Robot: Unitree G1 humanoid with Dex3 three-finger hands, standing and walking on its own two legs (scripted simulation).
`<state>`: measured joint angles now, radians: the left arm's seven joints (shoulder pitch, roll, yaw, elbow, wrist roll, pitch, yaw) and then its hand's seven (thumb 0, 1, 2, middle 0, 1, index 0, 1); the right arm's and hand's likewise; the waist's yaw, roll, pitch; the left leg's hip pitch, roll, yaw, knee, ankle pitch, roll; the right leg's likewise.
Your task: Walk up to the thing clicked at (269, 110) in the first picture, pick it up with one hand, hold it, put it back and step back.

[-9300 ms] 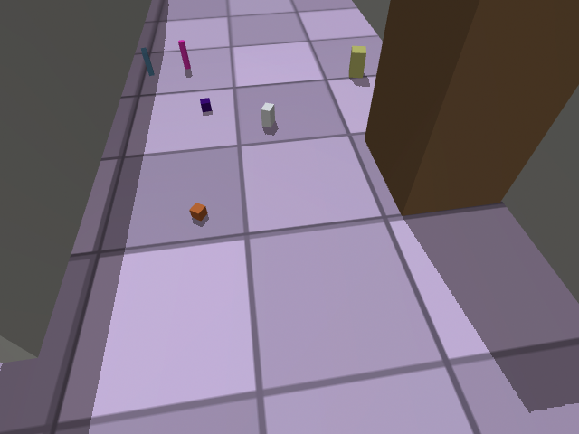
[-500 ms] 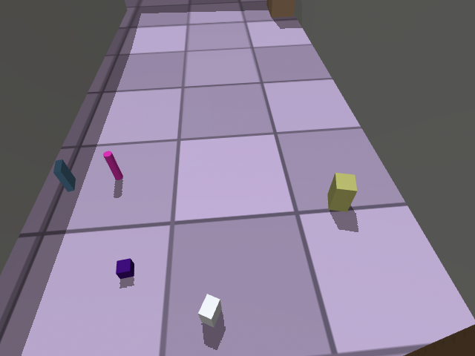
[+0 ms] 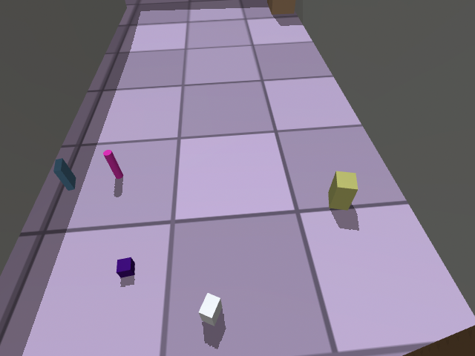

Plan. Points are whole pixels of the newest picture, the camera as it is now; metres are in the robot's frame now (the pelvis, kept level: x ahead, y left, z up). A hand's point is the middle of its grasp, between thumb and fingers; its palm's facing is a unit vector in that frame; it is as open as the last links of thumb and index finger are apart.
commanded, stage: stand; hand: left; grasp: from above
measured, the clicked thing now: (211, 309) +0.39 +0.15 -0.73
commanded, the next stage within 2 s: rise first in 0.68 s
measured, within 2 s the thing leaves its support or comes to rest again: neither
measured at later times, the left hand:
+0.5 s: hand out of the picture +0.08 +0.25 -0.16, palm faces -0.03 -0.94 -0.35, open 7.3 cm
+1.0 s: hand out of the picture +0.14 +0.25 -0.17, palm faces -0.01 -0.94 -0.35, open 8.4 cm
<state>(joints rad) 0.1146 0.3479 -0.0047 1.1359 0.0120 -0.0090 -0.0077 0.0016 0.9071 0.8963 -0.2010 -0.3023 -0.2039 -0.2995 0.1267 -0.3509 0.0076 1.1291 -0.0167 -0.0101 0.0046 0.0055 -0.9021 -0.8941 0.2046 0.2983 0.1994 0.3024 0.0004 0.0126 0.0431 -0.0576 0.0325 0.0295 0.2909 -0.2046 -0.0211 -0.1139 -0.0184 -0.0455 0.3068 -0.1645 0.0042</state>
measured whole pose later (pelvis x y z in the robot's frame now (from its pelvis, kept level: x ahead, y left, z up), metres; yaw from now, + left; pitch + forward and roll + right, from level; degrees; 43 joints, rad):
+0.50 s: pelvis +0.00 +0.00 +0.00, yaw +0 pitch -2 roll +0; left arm 0.11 0.35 0.00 1.13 0.01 -0.01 -0.01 0.00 0.91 0.90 -0.20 -0.30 -0.20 -0.30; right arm 0.12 -0.35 0.01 1.12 -0.02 -0.01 0.00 0.01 -0.90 -0.89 0.20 0.30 0.20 0.30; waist 0.00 0.01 0.04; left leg -0.05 0.03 0.03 0.29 -0.21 -0.02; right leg -0.11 -0.02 -0.05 0.31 -0.17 0.00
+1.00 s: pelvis -0.02 +0.00 -0.02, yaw +0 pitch +6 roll +0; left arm -0.07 0.33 0.12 1.06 0.09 0.00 -0.01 0.00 0.62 0.85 -0.19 -0.59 -0.21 -0.55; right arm 0.20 -0.27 -0.02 0.83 0.02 -0.04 -0.03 0.01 -0.94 -0.91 0.20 0.30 0.20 0.30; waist -0.02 -0.01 0.03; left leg -0.37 0.03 0.02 0.56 -0.29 -0.02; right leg -0.41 -0.03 -0.05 0.55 -0.24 0.00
